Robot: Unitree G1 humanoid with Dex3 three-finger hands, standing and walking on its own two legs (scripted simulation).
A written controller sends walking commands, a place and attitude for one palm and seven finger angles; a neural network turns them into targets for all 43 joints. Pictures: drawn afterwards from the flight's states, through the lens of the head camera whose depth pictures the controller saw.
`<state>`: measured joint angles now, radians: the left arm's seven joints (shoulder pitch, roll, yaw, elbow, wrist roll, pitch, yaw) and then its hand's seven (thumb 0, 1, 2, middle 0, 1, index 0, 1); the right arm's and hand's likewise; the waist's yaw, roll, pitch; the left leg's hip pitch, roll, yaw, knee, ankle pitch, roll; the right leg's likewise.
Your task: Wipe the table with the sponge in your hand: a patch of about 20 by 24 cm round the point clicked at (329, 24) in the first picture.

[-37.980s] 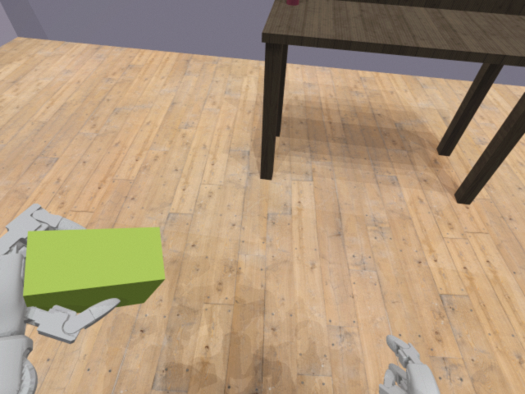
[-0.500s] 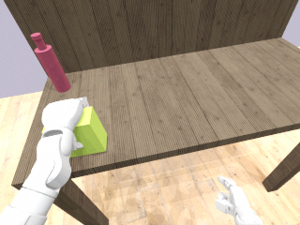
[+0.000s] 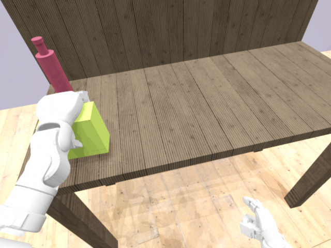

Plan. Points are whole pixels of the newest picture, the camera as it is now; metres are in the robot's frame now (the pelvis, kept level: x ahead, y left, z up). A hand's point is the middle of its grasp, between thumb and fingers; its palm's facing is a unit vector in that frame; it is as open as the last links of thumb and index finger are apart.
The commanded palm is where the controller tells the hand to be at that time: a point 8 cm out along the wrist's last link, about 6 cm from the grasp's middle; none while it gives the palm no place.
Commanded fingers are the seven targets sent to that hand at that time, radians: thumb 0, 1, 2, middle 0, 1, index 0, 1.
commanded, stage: lift the sponge slowly off the table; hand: left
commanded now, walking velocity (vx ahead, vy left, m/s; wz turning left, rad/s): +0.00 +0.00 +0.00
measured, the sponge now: (81, 137) +0.33 +0.28 +0.10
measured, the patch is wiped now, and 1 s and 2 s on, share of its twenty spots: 0.90 0.90 0.90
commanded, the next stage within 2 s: bring the sponge back beside the body in 0.86 s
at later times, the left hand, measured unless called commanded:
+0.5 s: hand (61, 113) +0.32 +0.29 +0.19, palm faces +0.10 -0.02 -0.99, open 10.3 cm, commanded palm +0.28 +0.28 +0.26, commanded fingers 0.00 0.10 1.30 -1.20 -1.60 -1.20 -1.60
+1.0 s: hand (60, 104) +0.34 +0.29 +0.20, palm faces +0.08 -0.03 -1.00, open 10.3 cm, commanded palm +0.28 +0.29 +0.28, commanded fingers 0.00 0.10 1.30 -1.20 -1.60 -1.20 -1.60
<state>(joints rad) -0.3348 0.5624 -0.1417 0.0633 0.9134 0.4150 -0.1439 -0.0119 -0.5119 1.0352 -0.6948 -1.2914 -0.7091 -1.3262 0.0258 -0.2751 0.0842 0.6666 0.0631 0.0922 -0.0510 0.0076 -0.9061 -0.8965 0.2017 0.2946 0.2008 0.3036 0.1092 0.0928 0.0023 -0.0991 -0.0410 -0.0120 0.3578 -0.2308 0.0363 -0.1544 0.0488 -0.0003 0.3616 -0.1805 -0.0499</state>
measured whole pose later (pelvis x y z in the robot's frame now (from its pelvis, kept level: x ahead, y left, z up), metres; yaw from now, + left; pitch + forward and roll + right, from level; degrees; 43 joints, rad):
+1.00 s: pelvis -0.01 +0.01 +0.00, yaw +0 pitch -1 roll +0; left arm -0.49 0.62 -0.15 0.04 0.90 0.48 -0.29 -0.01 -0.52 1.04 -0.70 -1.29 -0.71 -1.32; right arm 0.03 -0.27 0.10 0.63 0.07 0.10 -0.04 0.01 -0.91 -0.90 0.20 0.29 0.20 0.30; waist 0.11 0.10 -0.02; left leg -0.14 -0.06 -0.01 0.40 -0.24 0.06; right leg -0.19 0.03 0.00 0.39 -0.19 -0.03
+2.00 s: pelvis -0.01 +0.01 +0.00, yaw -1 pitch -3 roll +0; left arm 0.05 0.64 0.00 -0.48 0.79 0.55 -0.19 -0.01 -0.52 1.04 -0.70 -1.29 -0.72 -1.32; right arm -0.02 -0.27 0.12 0.60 0.06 0.14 -0.03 0.01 -0.91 -0.90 0.20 0.29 0.20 0.30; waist 0.16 0.10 0.00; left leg -0.11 -0.04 0.01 0.44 -0.27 0.05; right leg -0.17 0.05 0.02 0.43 -0.21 -0.04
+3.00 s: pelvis -0.03 +0.02 -0.02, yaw -2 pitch +1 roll +1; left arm 0.40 0.47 0.43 -0.69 -0.07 -0.09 0.12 -0.01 -0.52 1.04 -0.71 -1.29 -0.72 -1.31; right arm 0.24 -0.25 0.02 0.57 0.02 0.04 -0.06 0.01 -0.91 -0.90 0.20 0.29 0.20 0.30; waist -0.01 -0.04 0.01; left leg -0.28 -0.07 0.03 0.58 -0.32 0.06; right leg -0.36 0.02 0.03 0.62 -0.28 0.00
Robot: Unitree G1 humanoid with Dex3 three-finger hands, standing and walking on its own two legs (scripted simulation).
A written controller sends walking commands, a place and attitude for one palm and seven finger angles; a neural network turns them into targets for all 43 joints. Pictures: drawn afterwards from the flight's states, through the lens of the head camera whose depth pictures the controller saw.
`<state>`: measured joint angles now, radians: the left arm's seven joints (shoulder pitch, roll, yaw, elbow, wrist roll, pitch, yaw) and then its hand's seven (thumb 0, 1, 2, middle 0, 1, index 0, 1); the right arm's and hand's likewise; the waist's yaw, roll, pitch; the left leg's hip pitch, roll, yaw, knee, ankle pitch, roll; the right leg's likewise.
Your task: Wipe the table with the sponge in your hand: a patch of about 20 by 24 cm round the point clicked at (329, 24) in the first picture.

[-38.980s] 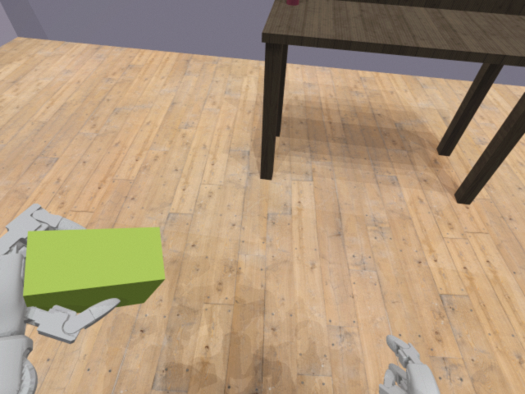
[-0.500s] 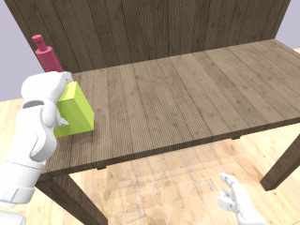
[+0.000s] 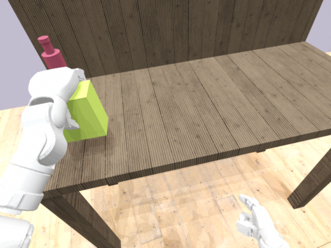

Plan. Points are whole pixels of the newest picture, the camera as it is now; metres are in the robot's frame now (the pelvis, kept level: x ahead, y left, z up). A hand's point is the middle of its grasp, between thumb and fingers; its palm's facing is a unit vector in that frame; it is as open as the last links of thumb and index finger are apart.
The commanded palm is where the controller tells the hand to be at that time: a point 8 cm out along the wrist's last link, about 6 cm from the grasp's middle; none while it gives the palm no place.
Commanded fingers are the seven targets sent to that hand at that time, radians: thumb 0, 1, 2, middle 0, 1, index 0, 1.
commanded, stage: bring the sponge back beside the body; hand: left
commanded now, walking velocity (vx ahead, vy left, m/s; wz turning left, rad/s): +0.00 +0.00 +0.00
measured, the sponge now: (78, 119) +0.34 +0.27 +0.15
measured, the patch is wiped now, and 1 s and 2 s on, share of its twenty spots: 0.90 0.90 0.90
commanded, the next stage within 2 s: step back with the hand held close in 1.54 s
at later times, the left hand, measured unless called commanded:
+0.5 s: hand (58, 121) +0.29 +0.28 +0.19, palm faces +0.16 -0.09 -0.98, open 10.3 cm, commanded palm +0.23 +0.28 +0.27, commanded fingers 0.00 0.10 1.30 -1.20 -1.60 -1.20 -1.60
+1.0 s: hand (48, 145) +0.24 +0.27 +0.18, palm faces +0.19 -0.11 -0.98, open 10.3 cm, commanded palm +0.17 +0.27 +0.26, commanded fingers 0.00 0.10 1.30 -1.20 -1.60 -1.20 -1.60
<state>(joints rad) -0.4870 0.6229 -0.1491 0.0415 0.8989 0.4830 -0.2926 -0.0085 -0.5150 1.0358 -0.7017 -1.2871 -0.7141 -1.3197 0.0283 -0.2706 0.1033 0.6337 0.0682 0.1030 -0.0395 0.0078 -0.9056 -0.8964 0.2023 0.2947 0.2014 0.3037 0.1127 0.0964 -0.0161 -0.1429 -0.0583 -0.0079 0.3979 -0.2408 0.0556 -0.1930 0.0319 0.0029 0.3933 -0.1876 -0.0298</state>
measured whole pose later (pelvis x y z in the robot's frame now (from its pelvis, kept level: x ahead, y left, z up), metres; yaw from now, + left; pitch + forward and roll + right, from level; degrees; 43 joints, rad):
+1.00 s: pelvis +0.00 -0.01 +0.00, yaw -1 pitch -3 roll +0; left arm 0.05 0.64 0.00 -0.48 0.79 0.55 -0.19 -0.01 -0.52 1.04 -0.70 -1.29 -0.72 -1.32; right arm -0.02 -0.27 0.12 0.60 0.06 0.14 -0.03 0.01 -0.91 -0.90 0.20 0.29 0.20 0.30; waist 0.16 0.10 0.00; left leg -0.11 -0.04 0.01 0.44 -0.27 0.05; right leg -0.17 0.05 0.02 0.43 -0.21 -0.04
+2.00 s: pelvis -0.02 +0.00 -0.02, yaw -2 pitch +1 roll +1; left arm 0.40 0.47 0.43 -0.69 -0.07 -0.09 0.12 -0.01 -0.52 1.04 -0.71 -1.29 -0.72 -1.31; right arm 0.24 -0.25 0.02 0.57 0.02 0.04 -0.06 0.01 -0.91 -0.90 0.20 0.29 0.20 0.30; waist -0.01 -0.04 0.01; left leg -0.28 -0.07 0.03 0.58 -0.32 0.06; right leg -0.36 0.02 0.03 0.62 -0.28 0.00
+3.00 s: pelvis -0.23 +0.01 -0.02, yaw -4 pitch +1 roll -2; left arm 0.30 0.37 0.38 -0.66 -0.04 -0.17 0.14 -0.02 -0.52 1.04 -0.71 -1.29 -0.72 -1.32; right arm 0.15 -0.17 0.02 0.62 0.01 -0.07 -0.03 0.01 -0.90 -0.90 0.20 0.30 0.20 0.30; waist 0.00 -0.01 0.02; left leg -0.57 0.01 -0.01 0.82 -0.34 -0.02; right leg -0.33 0.05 0.05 0.58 -0.26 0.00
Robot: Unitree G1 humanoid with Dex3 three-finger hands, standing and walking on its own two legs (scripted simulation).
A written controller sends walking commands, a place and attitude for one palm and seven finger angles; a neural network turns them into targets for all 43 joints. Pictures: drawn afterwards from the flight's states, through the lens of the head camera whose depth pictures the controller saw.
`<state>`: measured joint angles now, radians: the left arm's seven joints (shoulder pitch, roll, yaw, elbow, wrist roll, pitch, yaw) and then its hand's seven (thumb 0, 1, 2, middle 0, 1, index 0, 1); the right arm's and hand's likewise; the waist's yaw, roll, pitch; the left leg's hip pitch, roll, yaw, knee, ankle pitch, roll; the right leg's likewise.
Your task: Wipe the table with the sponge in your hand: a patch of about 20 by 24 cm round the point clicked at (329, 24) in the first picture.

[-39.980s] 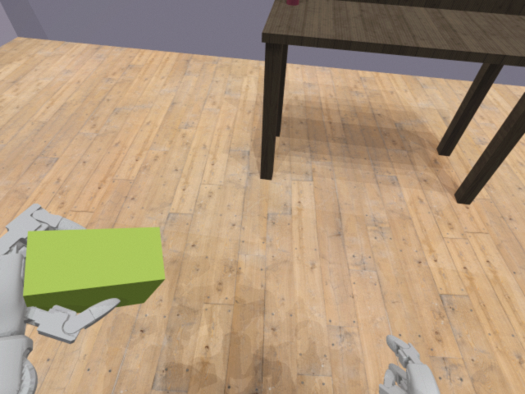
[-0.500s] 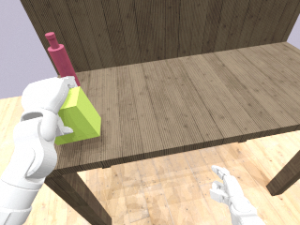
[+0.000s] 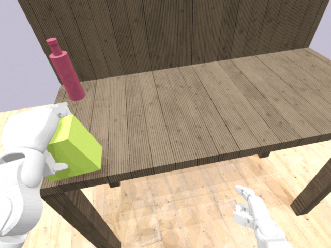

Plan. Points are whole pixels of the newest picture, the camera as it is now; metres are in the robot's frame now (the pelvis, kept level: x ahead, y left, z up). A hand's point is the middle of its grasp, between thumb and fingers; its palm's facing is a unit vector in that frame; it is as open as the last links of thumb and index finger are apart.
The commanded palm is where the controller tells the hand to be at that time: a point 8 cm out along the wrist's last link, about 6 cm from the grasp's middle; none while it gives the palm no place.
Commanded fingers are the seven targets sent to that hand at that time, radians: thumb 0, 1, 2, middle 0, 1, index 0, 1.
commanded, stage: bring the sponge back beside the body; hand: left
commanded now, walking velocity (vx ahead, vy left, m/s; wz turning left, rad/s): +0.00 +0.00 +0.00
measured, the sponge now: (67, 155) +0.24 +0.28 +0.13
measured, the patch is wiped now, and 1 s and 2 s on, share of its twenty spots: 0.90 0.90 0.90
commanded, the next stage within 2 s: step back with the hand held close in 0.54 s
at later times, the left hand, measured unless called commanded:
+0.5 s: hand (45, 158) +0.19 +0.27 +0.19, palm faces +0.23 -0.12 -0.97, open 10.3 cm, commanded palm +0.13 +0.27 +0.26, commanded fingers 0.00 0.10 1.30 -1.20 -1.60 -1.20 -1.60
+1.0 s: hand (60, 146) +0.20 +0.23 +0.21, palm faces +0.38 -0.82 -0.42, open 10.3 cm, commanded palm +0.14 +0.29 +0.24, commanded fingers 0.00 0.10 1.30 -1.20 -1.60 -1.20 -1.60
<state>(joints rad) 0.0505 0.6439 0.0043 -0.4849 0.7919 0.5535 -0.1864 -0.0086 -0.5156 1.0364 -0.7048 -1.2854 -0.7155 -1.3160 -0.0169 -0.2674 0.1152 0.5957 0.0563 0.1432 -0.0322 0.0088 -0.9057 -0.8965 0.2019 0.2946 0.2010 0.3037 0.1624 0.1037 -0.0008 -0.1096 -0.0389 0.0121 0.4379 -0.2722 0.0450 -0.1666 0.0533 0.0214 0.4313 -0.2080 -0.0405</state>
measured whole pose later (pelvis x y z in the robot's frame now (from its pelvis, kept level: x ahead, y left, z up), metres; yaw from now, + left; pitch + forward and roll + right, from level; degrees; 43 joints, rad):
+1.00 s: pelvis -0.02 +0.01 -0.01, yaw -1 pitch +1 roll +1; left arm 0.40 0.47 0.43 -0.69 -0.07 -0.09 0.12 -0.01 -0.52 1.04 -0.71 -1.29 -0.72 -1.31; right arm 0.24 -0.25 0.02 0.57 0.02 0.04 -0.06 0.01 -0.91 -0.90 0.20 0.29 0.20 0.30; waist -0.01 -0.04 0.01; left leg -0.28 -0.07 0.03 0.58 -0.32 0.06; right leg -0.36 0.02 0.03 0.62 -0.28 0.00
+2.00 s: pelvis -0.23 +0.01 -0.02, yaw -3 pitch +1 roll -2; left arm 0.30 0.37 0.38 -0.66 -0.04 -0.17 0.14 -0.02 -0.52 1.04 -0.71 -1.29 -0.72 -1.32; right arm 0.15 -0.17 0.02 0.62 0.01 -0.07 -0.03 0.01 -0.90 -0.90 0.20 0.30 0.20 0.30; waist 0.00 -0.01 0.02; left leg -0.57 0.01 -0.01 0.82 -0.34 -0.02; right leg -0.33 0.05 0.05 0.58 -0.26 0.00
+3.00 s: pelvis -0.32 +0.04 -0.01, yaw -2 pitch -1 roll -2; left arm 0.34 0.39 0.44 -0.56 -0.04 -0.17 0.15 -0.01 -0.53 1.04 -0.71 -1.30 -0.72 -1.32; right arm 0.23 -0.22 0.01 0.62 0.02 -0.13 -0.05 0.01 -0.91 -0.90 0.20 0.29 0.20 0.30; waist -0.02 0.01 -0.01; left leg -0.32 0.06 0.01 0.59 -0.27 -0.01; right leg -0.26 0.03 -0.04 0.53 -0.26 -0.02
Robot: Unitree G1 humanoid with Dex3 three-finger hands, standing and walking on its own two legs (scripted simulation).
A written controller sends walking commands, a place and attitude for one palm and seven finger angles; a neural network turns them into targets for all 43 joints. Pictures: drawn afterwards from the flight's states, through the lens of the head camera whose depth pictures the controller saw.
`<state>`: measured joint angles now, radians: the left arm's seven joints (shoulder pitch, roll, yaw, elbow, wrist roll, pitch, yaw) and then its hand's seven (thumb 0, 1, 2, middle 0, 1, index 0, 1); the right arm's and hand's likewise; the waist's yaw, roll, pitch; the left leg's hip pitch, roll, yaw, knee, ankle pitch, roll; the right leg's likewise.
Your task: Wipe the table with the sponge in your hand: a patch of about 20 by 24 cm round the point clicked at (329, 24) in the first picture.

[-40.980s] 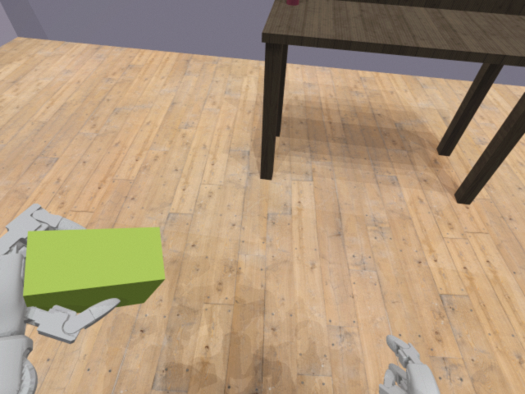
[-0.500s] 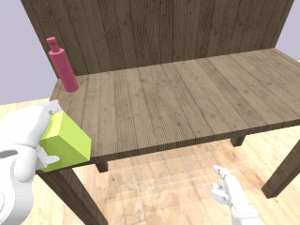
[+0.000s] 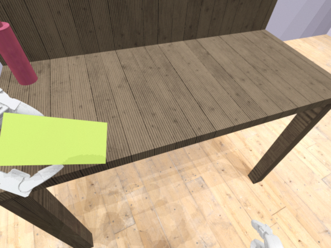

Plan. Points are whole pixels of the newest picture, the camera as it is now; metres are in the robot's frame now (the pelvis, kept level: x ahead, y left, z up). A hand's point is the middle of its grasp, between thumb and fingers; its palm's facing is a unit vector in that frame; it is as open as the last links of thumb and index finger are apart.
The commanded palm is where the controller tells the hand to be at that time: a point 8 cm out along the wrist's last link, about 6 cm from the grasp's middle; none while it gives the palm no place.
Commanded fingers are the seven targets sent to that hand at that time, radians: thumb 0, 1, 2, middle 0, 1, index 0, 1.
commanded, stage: step back with the hand held close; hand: left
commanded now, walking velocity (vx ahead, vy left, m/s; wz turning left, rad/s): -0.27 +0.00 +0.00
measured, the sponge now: (69, 144) +0.24 +0.18 +0.20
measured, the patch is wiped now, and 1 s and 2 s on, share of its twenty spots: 0.90 0.90 0.90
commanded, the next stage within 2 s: stop stepping back and stand still in 0.92 s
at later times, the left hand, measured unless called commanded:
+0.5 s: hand out of the picture +0.15 +0.25 +0.23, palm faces +0.51 -0.80 -0.32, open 10.4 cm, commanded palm +0.09 +0.28 +0.25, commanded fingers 0.00 0.10 1.30 -1.20 -1.60 -1.20 -1.60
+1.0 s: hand out of the picture +0.03 +0.22 +0.23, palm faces +0.38 -0.88 -0.30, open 10.4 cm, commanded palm -0.04 +0.28 +0.25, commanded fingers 0.00 0.10 1.30 -1.20 -1.60 -1.20 -1.60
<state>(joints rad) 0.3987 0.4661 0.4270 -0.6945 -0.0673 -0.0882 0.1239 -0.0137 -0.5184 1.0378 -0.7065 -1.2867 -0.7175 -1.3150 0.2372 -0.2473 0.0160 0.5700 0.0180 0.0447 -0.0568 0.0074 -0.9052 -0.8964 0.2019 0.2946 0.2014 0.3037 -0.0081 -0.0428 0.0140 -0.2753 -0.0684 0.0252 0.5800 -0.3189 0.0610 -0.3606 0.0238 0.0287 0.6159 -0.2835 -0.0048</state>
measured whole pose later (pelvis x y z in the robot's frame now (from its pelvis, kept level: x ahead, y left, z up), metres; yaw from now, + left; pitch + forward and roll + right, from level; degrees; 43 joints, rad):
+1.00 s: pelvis -0.21 +0.00 +0.00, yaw -2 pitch +1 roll -2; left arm 0.30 0.37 0.38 -0.66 -0.04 -0.17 0.14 -0.02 -0.52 1.04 -0.71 -1.29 -0.72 -1.32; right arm 0.15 -0.17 0.02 0.62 0.01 -0.07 -0.03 0.01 -0.90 -0.90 0.20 0.30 0.20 0.30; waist 0.00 -0.01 0.02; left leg -0.57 0.01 -0.01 0.82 -0.34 -0.02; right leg -0.33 0.05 0.05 0.58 -0.26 0.00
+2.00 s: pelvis -0.30 +0.03 +0.00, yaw -1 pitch -1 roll -2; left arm 0.34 0.39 0.44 -0.56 -0.04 -0.17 0.15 -0.01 -0.53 1.04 -0.71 -1.30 -0.72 -1.32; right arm 0.23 -0.22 0.01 0.62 0.02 -0.13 -0.05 0.01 -0.91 -0.90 0.20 0.29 0.20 0.30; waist -0.02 0.01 -0.01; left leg -0.32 0.06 0.01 0.59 -0.27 -0.01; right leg -0.26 0.03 -0.04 0.53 -0.26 -0.02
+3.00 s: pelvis -0.29 +0.06 +0.01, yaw -1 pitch +0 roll -2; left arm 0.37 0.39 0.42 -0.59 -0.04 -0.20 0.15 -0.01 -0.53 1.05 -0.71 -1.30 -0.72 -1.32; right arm 0.19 -0.20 0.03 0.60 0.00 -0.12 -0.03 0.01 -0.90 -0.90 0.20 0.29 0.20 0.30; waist -0.01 0.00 0.01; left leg -0.29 0.02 0.03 0.52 -0.23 0.03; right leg -0.21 0.00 -0.02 0.40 -0.20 0.03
